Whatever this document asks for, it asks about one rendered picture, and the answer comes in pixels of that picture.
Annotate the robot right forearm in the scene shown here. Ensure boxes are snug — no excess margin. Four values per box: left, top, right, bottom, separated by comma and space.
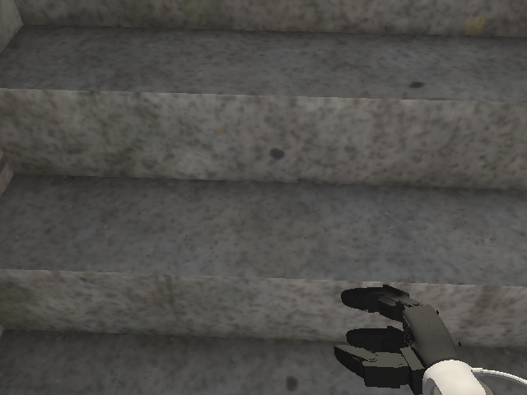
422, 360, 496, 395

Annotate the robot right hand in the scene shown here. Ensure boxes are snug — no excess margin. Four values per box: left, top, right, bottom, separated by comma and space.
334, 285, 461, 395

